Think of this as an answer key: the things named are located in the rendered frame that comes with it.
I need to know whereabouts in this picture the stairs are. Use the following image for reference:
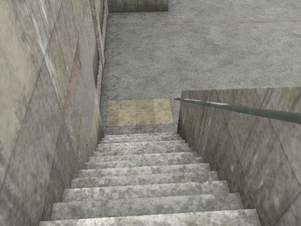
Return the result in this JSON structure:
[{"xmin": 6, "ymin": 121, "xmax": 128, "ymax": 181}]
[{"xmin": 39, "ymin": 132, "xmax": 261, "ymax": 226}]

